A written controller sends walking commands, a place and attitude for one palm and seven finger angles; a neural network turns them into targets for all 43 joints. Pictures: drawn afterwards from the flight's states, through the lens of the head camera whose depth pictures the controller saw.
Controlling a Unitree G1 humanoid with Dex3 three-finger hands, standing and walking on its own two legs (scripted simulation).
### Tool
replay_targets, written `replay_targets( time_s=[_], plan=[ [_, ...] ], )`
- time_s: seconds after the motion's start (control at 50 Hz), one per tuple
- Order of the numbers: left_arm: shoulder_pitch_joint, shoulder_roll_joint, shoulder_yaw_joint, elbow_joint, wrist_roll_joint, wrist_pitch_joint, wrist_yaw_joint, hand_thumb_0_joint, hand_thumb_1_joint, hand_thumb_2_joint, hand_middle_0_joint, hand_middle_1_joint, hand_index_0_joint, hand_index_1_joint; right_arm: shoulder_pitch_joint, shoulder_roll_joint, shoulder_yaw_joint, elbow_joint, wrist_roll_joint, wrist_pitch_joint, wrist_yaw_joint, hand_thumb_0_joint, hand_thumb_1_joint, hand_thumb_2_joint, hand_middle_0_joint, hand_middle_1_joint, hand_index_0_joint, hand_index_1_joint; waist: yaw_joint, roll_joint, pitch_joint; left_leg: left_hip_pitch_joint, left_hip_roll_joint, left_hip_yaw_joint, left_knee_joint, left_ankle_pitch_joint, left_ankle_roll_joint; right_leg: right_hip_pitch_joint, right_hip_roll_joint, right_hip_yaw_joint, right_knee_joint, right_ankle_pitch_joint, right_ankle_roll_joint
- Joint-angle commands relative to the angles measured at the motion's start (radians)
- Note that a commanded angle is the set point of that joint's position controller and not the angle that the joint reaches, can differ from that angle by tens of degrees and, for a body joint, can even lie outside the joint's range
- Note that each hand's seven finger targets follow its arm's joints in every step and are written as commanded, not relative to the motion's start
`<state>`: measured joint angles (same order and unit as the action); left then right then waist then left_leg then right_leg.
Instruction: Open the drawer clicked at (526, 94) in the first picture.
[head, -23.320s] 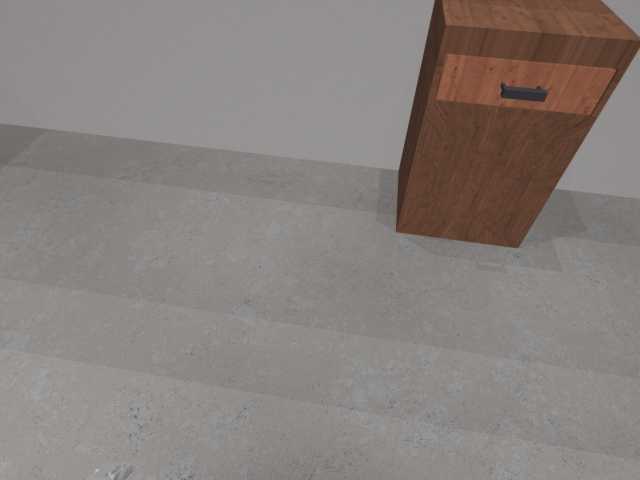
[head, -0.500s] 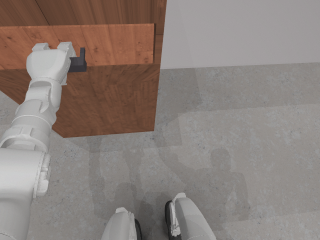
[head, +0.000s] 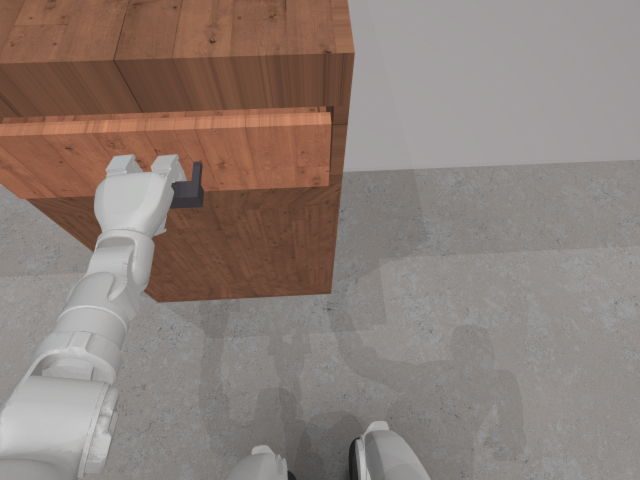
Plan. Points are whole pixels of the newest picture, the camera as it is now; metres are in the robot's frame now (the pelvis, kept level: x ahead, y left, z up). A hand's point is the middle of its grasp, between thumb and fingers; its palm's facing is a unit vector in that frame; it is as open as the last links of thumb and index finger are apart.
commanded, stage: pull the drawer open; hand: left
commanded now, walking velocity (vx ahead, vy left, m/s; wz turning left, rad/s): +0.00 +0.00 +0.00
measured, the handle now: (157, 182) +0.50 +0.21 +0.00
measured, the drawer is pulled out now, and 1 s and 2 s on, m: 0.03 0.12 0.30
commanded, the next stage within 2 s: none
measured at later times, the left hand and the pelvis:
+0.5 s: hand (155, 221) +0.46 +0.21 -0.03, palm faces -0.08 -0.03 -1.00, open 5.9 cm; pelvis -0.02 -0.01 -0.01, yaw +1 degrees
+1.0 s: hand (146, 287) +0.36 +0.21 -0.03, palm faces -0.03 -0.06 -1.00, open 5.8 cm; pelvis +0.01 +0.00 +0.02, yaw +0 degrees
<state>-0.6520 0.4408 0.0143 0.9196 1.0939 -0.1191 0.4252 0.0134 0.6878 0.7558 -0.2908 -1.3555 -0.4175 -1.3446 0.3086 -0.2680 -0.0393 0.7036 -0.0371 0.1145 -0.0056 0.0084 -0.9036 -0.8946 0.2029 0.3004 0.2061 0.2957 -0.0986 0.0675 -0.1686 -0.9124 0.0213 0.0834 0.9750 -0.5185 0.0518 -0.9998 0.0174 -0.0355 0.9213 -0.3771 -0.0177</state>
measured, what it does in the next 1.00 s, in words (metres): stands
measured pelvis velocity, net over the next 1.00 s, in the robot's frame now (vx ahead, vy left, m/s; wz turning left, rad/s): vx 0.01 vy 0.00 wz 0.00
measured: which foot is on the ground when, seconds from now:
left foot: down 0.00-1.00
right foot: down 0.00-1.00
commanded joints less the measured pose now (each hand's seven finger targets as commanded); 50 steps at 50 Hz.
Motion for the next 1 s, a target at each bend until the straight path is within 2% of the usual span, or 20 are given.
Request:
replay_targets(
  time_s=[0.0, 0.08, 0.1, 0.16, 0.22, 0.26, 0.3, 0.42, 0.46, 0.5, 0.56, 0.58, 0.6, 0.62, 0.66, 0.72, 0.82, 0.84, 0.92, 0.98],
  plan=[
    [-0.455, 0.279, 0.055, -0.095, 0.012, 0.027, 0.072, 0.000, 0.900, 0.900, -0.400, -1.350, -0.400, -1.350, 0.154, -0.164, -0.063, -0.002, -0.014, -0.014, -0.017, 0.000, -0.900, -0.900, 0.200, 0.300, 0.200, 0.300, -0.036, -0.015, -0.404, 0.203, -0.026, -0.093, -0.052, 0.582, -0.015, 0.328, 0.018, 0.021, -0.042, 0.459, -0.008],
    [-0.444, 0.316, 0.092, -0.033, 0.033, 0.057, 0.093, 0.000, 0.900, 0.900, -0.400, -1.350, -0.400, -1.350, 0.160, -0.164, -0.064, 0.009, -0.028, -0.013, -0.016, 0.000, -0.900, -0.900, 0.200, 0.300, 0.200, 0.300, -0.013, 0.013, -0.479, 0.241, -0.036, -0.096, -0.033, 0.668, -0.022, 0.334, 0.017, 0.021, -0.017, 0.483, -0.010],
    [-0.474, 0.273, 0.060, -0.049, 0.027, 0.059, 0.095, 0.000, 0.900, 0.900, -0.400, -1.350, -0.400, -1.350, 0.162, -0.157, -0.066, 0.003, -0.028, -0.015, -0.016, 0.000, -0.900, -0.900, 0.200, 0.300, 0.200, 0.300, -0.026, 0.024, -0.492, 0.258, -0.033, -0.098, -0.032, 0.683, -0.024, 0.330, 0.018, 0.018, -0.021, 0.490, -0.009],
    [-0.514, 0.282, 0.064, -0.042, 0.013, 0.063, 0.083, 0.000, 0.900, 0.900, -0.400, -1.350, -0.400, -1.350, 0.158, -0.153, -0.065, 0.003, -0.028, -0.012, -0.016, 0.000, -0.900, -0.900, 0.200, 0.300, 0.200, 0.300, -0.030, 0.027, -0.507, 0.267, -0.037, -0.103, -0.026, 0.691, -0.025, 0.340, 0.018, 0.020, -0.022, 0.495, -0.009],
    [-0.522, 0.256, 0.036, -0.026, 0.007, 0.065, 0.070, 0.000, 0.900, 0.900, -0.400, -1.350, -0.400, -1.350, 0.150, -0.148, -0.061, -0.008, -0.024, -0.014, -0.018, 0.000, -0.900, -0.900, 0.200, 0.300, 0.200, 0.300, -0.034, 0.020, -0.512, 0.251, -0.041, -0.098, -0.032, 0.633, -0.021, 0.356, 0.018, 0.021, -0.030, 0.479, -0.007],
    [-0.543, 0.295, 0.063, -0.028, 0.000, 0.055, 0.063, 0.000, 0.900, 0.900, -0.400, -1.350, -0.400, -1.350, 0.148, -0.150, -0.057, -0.012, -0.024, -0.016, -0.022, 0.000, -0.900, -0.900, 0.200, 0.300, 0.200, 0.300, -0.034, -0.013, -0.525, 0.215, -0.046, -0.098, -0.033, 0.594, -0.014, 0.395, 0.017, 0.027, -0.028, 0.486, -0.007],
    [-0.521, 0.263, 0.037, -0.007, 0.004, 0.047, 0.054, 0.000, 0.900, 0.900, -0.400, -1.350, -0.400, -1.350, 0.141, -0.149, -0.056, -0.015, -0.022, -0.021, -0.022, 0.000, -0.900, -0.900, 0.200, 0.300, 0.200, 0.300, -0.032, 0.008, -0.510, 0.210, -0.047, -0.097, -0.037, 0.553, -0.016, 0.368, 0.017, 0.026, -0.031, 0.446, -0.008],
    [-0.428, 0.278, 0.059, -0.032, 0.002, 0.000, 0.038, 0.000, 0.900, 0.900, -0.400, -1.350, -0.400, -1.350, 0.128, -0.149, -0.055, -0.033, -0.017, -0.035, -0.018, 0.000, -0.900, -0.900, 0.200, 0.300, 0.200, 0.300, 0.004, -0.003, -0.508, 0.161, -0.049, -0.084, -0.050, 0.449, -0.010, 0.400, 0.018, 0.036, -0.036, 0.391, -0.012],
    [-0.366, 0.297, 0.088, -0.030, -0.001, -0.005, 0.040, 0.000, 0.900, 0.900, -0.400, -1.350, -0.400, -1.350, 0.122, -0.151, -0.055, -0.038, -0.016, -0.034, -0.015, 0.000, -0.900, -0.900, 0.200, 0.300, 0.200, 0.300, 0.022, -0.023, -0.521, 0.146, -0.051, -0.085, -0.053, 0.449, -0.009, 0.425, 0.019, 0.040, -0.031, 0.401, -0.015],
    [-0.302, 0.280, 0.082, -0.045, -0.002, -0.009, 0.039, 0.000, 0.900, 0.900, -0.400, -1.350, -0.400, -1.350, 0.122, -0.150, -0.057, -0.042, -0.011, -0.037, -0.014, 0.000, -0.900, -0.900, 0.200, 0.300, 0.200, 0.300, 0.036, -0.023, -0.495, 0.133, -0.049, -0.076, -0.063, 0.438, -0.009, 0.435, 0.017, 0.042, -0.036, 0.404, -0.015],
    [-0.189, 0.271, 0.105, -0.122, -0.004, -0.018, 0.048, 0.000, 0.900, 0.900, -0.400, -1.350, -0.400, -1.350, 0.110, -0.147, -0.065, -0.056, -0.010, -0.034, -0.007, 0.000, -0.900, -0.900, 0.200, 0.300, 0.200, 0.300, 0.072, -0.023, -0.550, 0.174, -0.046, -0.077, -0.077, 0.497, -0.011, 0.480, 0.019, 0.043, -0.035, 0.445, -0.020],
    [-0.118, 0.248, 0.096, -0.118, -0.007, -0.011, 0.050, 0.000, 0.900, 0.900, -0.400, -1.350, -0.400, -1.350, 0.106, -0.144, -0.067, -0.059, -0.007, -0.031, -0.006, 0.000, -0.900, -0.900, 0.200, 0.300, 0.200, 0.300, 0.080, -0.027, -0.532, 0.175, -0.045, -0.069, -0.085, 0.491, -0.011, 0.487, 0.018, 0.044, -0.045, 0.446, -0.019],
    [-0.110, 0.230, 0.083, -0.135, -0.009, -0.008, 0.051, 0.000, 0.900, 0.900, -0.400, -1.350, -0.400, -1.350, 0.102, -0.144, -0.069, -0.056, -0.002, -0.031, -0.006, 0.000, -0.900, -0.900, 0.200, 0.300, 0.200, 0.300, 0.070, -0.046, -0.500, 0.174, -0.041, -0.070, -0.092, 0.484, -0.010, 0.480, 0.019, 0.043, -0.054, 0.445, -0.018],
    [-0.077, 0.231, 0.092, -0.164, -0.007, -0.005, 0.057, 0.000, 0.900, 0.900, -0.400, -1.350, -0.400, -1.350, 0.097, -0.146, -0.071, -0.060, 0.000, -0.032, -0.007, 0.000, -0.900, -0.900, 0.200, 0.300, 0.200, 0.300, 0.080, -0.062, -0.487, 0.173, -0.040, -0.068, -0.101, 0.485, -0.010, 0.491, 0.019, 0.044, -0.060, 0.445, -0.018],
    [-0.017, 0.224, 0.100, -0.231, -0.013, 0.002, 0.068, 0.000, 0.900, 0.900, -0.400, -1.350, -0.400, -1.350, 0.079, -0.147, -0.073, -0.068, 0.003, -0.028, -0.004, 0.000, -0.900, -0.900, 0.200, 0.300, 0.200, 0.300, 0.091, -0.041, -0.489, 0.196, -0.040, -0.070, -0.114, 0.515, -0.012, 0.506, 0.018, 0.045, -0.066, 0.461, -0.023],
    [0.057, 0.174, 0.076, -0.262, -0.007, 0.026, 0.087, 0.000, 0.900, 0.900, -0.400, -1.350, -0.400, -1.350, 0.062, -0.142, -0.078, -0.069, 0.007, -0.026, -0.005, 0.000, -0.900, -0.900, 0.200, 0.300, 0.200, 0.300, 0.080, -0.061, -0.428, 0.231, -0.031, -0.070, -0.131, 0.527, -0.015, 0.481, 0.021, 0.036, -0.085, 0.447, -0.020],
    [0.206, 0.148, 0.084, -0.352, -0.009, 0.065, 0.110, 0.000, 0.900, 0.900, -0.400, -1.350, -0.400, -1.350, 0.020, -0.136, -0.078, -0.084, 0.011, -0.024, -0.005, 0.000, -0.900, -0.900, 0.200, 0.300, 0.200, 0.300, 0.102, -0.058, -0.398, 0.283, -0.032, -0.068, -0.151, 0.582, -0.019, 0.505, 0.021, 0.034, -0.100, 0.470, -0.022],
    [0.202, 0.127, 0.064, -0.377, -0.006, 0.072, 0.114, 0.000, 0.900, 0.900, -0.400, -1.350, -0.400, -1.350, 0.010, -0.135, -0.077, -0.089, 0.012, -0.025, -0.007, 0.000, -0.900, -0.900, 0.200, 0.300, 0.200, 0.300, 0.094, -0.049, -0.380, 0.293, -0.030, -0.069, -0.153, 0.584, -0.021, 0.495, 0.021, 0.032, -0.105, 0.469, -0.022],
    [0.328, 0.120, 0.082, -0.485, -0.012, 0.102, 0.125, 0.000, 0.900, 0.900, -0.400, -1.350, -0.400, -1.350, -0.025, -0.127, -0.075, -0.121, 0.014, -0.025, -0.008, 0.000, -0.900, -0.900, 0.200, 0.300, 0.200, 0.300, 0.118, -0.046, -0.393, 0.346, -0.028, -0.073, -0.162, 0.660, -0.026, 0.533, 0.019, 0.032, -0.111, 0.510, -0.022],
    [0.410, 0.090, 0.069, -0.547, -0.015, 0.120, 0.125, 0.000, 0.900, 0.900, -0.400, -1.350, -0.400, -1.350, -0.056, -0.119, -0.070, -0.143, 0.016, -0.026, -0.009, 0.000, -0.900, -0.900, 0.200, 0.300, 0.200, 0.300, 0.121, -0.042, -0.374, 0.378, -0.024, -0.082, -0.170, 0.692, -0.031, 0.537, 0.017, 0.028, -0.115, 0.520, -0.022]
  ],
)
